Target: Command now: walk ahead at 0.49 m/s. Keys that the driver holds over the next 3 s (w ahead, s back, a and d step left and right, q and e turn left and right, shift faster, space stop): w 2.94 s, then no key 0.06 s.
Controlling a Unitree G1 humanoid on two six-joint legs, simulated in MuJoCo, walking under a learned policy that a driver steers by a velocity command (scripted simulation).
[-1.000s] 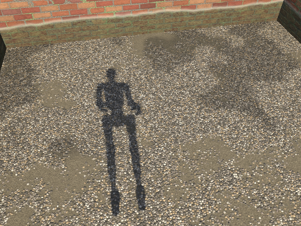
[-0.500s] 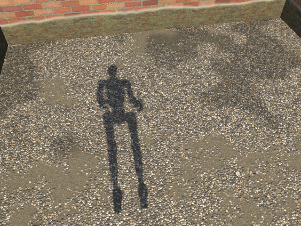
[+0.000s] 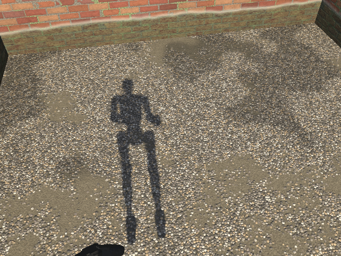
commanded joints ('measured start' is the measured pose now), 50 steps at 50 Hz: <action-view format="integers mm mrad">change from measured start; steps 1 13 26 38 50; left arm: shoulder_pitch -126 -62 -134 -93 -49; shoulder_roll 80 74 69 78 74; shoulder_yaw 23 25 18 23 23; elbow -109 -94 -132 -110 -99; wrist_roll -8 3 6 -3 3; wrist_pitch -7 -19 -22 -18 -23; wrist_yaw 7 6 -8 9 7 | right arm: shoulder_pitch -56 4 -70 -22 -5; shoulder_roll -50 -77 -69 -61 -73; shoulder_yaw -12 -20 -13 -13 -19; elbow -84 -68 -94 -73 -66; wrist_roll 0 -4 2 -1 -4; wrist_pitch -30 -33 -21 -33 -30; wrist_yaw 0 -4 -4 -1 -3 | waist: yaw -13 -5 6 -13 -6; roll -38 -18 -4 -33 -16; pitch -25 -148 -14 -79 -148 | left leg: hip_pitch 71 106 41 83 108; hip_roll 15 29 44 21 27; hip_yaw -44 -46 -64 -46 -49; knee -74 -78 -66 -73 -63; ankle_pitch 13 51 218 37 54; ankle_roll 4 7 5 7 7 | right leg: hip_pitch -115 -15 -83 -63 -31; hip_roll -108 -82 -91 -90 -87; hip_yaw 159 99 68 113 95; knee -204 -126 -92 -142 -122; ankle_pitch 7 147 306 115 146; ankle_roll -22 -19 -22 -22 -19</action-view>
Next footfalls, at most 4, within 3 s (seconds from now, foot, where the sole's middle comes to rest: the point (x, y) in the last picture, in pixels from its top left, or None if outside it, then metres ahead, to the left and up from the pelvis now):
none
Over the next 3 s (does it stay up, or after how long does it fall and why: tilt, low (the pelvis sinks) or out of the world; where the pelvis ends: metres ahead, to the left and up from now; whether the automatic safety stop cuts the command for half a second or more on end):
stays up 0.00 0.00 0.00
